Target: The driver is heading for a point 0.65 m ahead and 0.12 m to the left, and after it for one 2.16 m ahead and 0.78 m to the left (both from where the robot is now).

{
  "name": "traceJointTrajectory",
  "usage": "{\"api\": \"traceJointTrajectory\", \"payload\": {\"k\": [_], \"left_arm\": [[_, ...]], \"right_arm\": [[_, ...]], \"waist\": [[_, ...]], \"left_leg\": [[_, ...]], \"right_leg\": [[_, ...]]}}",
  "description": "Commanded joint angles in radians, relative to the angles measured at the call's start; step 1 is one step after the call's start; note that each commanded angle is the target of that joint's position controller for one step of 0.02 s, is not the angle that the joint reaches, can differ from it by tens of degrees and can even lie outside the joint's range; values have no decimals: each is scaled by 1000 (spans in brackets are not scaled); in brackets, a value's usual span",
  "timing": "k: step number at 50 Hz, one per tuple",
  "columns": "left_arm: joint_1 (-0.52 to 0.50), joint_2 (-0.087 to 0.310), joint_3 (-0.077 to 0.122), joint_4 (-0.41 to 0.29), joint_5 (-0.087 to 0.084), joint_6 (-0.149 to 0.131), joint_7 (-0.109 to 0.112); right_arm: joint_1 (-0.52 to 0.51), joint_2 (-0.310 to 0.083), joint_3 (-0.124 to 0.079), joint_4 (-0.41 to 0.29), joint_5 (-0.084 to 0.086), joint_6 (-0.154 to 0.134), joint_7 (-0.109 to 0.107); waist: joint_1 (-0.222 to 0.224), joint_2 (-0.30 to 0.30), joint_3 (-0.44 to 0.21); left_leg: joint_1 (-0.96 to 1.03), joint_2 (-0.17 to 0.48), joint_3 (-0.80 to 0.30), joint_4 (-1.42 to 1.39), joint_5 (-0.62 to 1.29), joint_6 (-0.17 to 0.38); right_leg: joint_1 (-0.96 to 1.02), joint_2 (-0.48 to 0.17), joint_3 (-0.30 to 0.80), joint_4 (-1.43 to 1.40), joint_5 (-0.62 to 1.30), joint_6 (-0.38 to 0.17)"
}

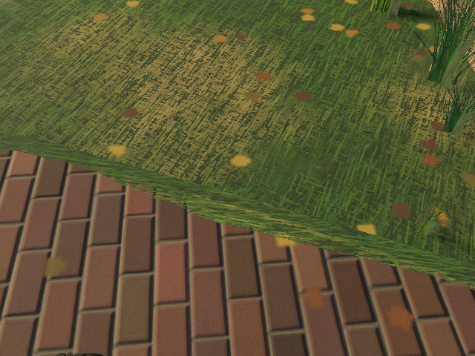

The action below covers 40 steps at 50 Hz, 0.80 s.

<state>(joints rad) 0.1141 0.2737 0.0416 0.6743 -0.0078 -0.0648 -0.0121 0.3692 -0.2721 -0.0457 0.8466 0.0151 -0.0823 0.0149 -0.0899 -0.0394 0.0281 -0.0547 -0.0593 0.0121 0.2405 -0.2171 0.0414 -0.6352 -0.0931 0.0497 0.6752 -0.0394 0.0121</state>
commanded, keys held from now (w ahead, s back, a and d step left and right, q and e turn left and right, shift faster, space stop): w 0.14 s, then w+q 0.64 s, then q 0.22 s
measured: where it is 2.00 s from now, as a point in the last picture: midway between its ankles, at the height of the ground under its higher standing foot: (191, 295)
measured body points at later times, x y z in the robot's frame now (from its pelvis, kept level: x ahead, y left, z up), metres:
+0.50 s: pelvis +0.27 -0.05 +0.00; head +0.29 -0.05 +0.45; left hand +0.27 +0.23 -0.12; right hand +0.46 -0.30 -0.11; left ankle +0.41 +0.14 -0.68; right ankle +0.22 -0.15 -0.75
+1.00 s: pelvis +0.52 +0.05 +0.00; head +0.56 +0.08 +0.44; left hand +0.59 +0.37 -0.10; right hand +0.73 -0.18 -0.11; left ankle +0.48 +0.11 -0.75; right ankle +0.73 -0.06 -0.69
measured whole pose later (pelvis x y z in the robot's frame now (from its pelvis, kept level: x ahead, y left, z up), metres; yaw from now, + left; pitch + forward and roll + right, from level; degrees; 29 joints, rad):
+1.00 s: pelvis +0.52 +0.05 +0.00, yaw +26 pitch +2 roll -1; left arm 0.06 0.30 0.06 0.70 0.01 -0.08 0.01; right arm 0.27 -0.29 -0.08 0.72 0.01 -0.01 -0.01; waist -0.05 -0.03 0.07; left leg -0.23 -0.11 -0.11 0.40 -0.20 0.08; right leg -0.65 -0.06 0.10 0.78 -0.13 0.08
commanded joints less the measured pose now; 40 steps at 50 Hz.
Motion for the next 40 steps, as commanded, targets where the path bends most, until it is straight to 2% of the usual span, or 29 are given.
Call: {"api": "traceJointTrajectory", "payload": {"k": [1,3,5,6,7,8,9,10,11,12,13,14,15,16,18,20,24,27,29,30,32,33,34,35,36,37,38,39,40], "left_arm": [[-111,49,9,-94,-9,-21,-11],[-142,62,13,-111,-11,-25,-20],[-117,84,22,-110,-9,-28,-25],[-49,104,34,-93,-5,-29,-24],[83,144,56,-52,0,-27,-17],[261,209,77,-23,14,-25,-5],[322,289,94,-5,17,-17,-5],[337,191,70,-5,8,-14,-5],[275,157,56,-5,6,-16,-2],[212,135,47,-8,10,-18,-2],[162,107,40,-4,14,-22,-5],[132,91,35,-2,22,-31,-6],[116,88,38,6,22,-40,-8],[108,86,40,16,20,-49,-9],[107,100,47,39,22,-59,-5],[121,113,53,60,25,-59,3],[137,138,58,85,19,-50,16],[197,159,65,118,9,-33,22],[224,169,70,136,0,-16,23],[227,174,72,141,-4,-7,24],[209,201,79,138,-9,8,32],[199,216,82,134,-10,17,38],[185,223,83,130,-12,25,43],[174,214,76,121,-12,24,49],[250,99,39,76,26,5,39],[238,72,18,50,17,-38,22],[107,153,39,24,-27,-66,8],[65,148,36,5,-36,-80,5],[65,143,38,17,-13,-82,14]], "right_arm": [[8,-179,-41,-38,9,-5,-6],[23,-186,-43,-22,12,6,-9],[17,-202,-49,-14,12,17,-14],[-2,-210,-50,-15,13,22,-17],[-4,-194,-43,-17,11,25,-19],[-7,-145,-21,-42,-9,22,-20],[119,-28,16,-59,-10,4,-15],[73,-121,-5,-39,11,-10,-10],[-15,-175,-24,-68,33,-17,-7],[-67,-166,-23,-79,29,-17,-9],[-91,-155,-26,-83,15,-11,-11],[-66,-140,-30,-76,11,3,-12],[-44,-120,-27,-68,14,16,-13],[-34,-100,-25,-64,15,28,-14],[-66,-87,-26,-75,13,42,-17],[-108,-79,-27,-91,8,45,-15],[-223,-55,-17,-126,5,35,8],[-326,-42,-9,-174,5,34,25],[-370,-45,-9,-206,6,35,37],[-381,-49,-11,-220,7,35,44],[-352,-74,-24,-235,7,39,52],[-295,-97,-38,-229,7,43,52],[-177,-136,-61,-204,10,45,47],[-9,-198,-96,-163,10,50,32],[64,-315,-124,-148,12,56,10],[54,-310,-112,-181,10,41,14],[44,-231,-88,-176,0,31,18],[-5,-198,-79,-175,2,23,17],[-88,-171,-69,-191,2,21,16]], "waist": [[0,112,15],[5,117,27],[37,126,12],[84,127,-26],[147,108,-113],[219,32,-255],[172,-236,-390],[213,-167,-380],[206,-111,-223],[177,-53,-148],[149,-34,-85],[114,-54,-65],[97,-68,-56],[84,-57,-45],[78,-30,-14],[85,-14,0],[125,-2,30],[166,14,64],[176,11,75],[171,4,73],[133,-31,26],[95,-52,-19],[25,-51,-85],[-64,-16,-169],[-17,221,-267],[3,236,-418],[-47,136,-327],[-17,106,-204],[37,46,-114]], "left_leg": [[-36,256,-131,-75,265,152],[25,288,-145,-45,286,140],[71,307,-147,11,382,120],[70,290,-122,93,524,104],[29,244,-82,250,623,80],[-160,191,-53,528,427,42],[-549,23,-17,887,-215,-23],[-663,45,-145,1019,-360,-18],[-721,88,-144,1044,-283,-9],[-695,132,-119,1007,-197,-12],[-668,157,-114,956,-141,-19],[-609,181,-122,930,-95,-24],[-565,188,-122,916,-74,-32],[-554,191,-122,901,-62,-41],[-591,192,-133,857,2,-51],[-636,189,-143,771,103,-58],[-605,173,-75,543,289,-47],[-637,164,-33,441,290,-26],[-665,153,-6,402,231,-6],[-662,142,12,388,187,7],[-568,87,69,382,87,43],[-480,48,98,389,36,64],[-322,7,112,360,33,94],[-45,-1,60,293,92,137],[343,255,-375,294,86,277],[498,409,-858,111,-67,420],[446,379,-740,61,-66,351],[305,340,-597,57,-9,311],[138,296,-482,57,173,276]], "right_leg": [[70,34,-33,-95,92,-6],[62,41,-28,-136,44,-29],[117,56,-37,-169,-21,-57],[224,80,-62,-199,-28,-77],[420,95,-79,-213,-14,-107],[722,-60,83,-172,20,-171],[1047,-303,527,-252,-169,-322],[1017,-308,638,-337,-311,-315],[892,-278,490,-361,-292,-271],[764,-237,372,-386,-217,-246],[658,-200,289,-424,-147,-233],[582,-179,224,-463,-108,-222],[531,-172,185,-493,-71,-227],[502,-169,139,-516,-29,-230],[483,-164,60,-545,39,-225],[507,-158,-11,-554,95,-216],[531,-129,-140,-570,116,-181],[623,-160,-180,-553,141,-174],[706,-182,-198,-514,200,-166],[738,-191,-208,-484,267,-158],[772,-194,-239,-370,580,-135],[776,-190,-251,-269,743,-123],[738,-170,-269,-103,811,-103],[583,-131,-284,135,680,-64],[158,-7,-269,506,-49,-2],[-76,150,-37,716,-575,16],[-183,85,53,735,-503,-7],[-193,43,40,661,-412,-26],[-134,9,31,572,-357,-18]]}}
Next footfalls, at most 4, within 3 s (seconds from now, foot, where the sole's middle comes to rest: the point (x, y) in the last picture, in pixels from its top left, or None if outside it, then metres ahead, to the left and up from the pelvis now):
0.16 right None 0.26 -0.15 -0.78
0.70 left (181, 341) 0.52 0.13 -0.78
1.14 right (209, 253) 0.79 0.04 -0.78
1.48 left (155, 320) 0.59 0.20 -0.78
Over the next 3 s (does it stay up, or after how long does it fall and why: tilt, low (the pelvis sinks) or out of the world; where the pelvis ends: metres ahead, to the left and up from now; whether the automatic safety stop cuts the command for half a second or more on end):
stays up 0.65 0.11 -0.01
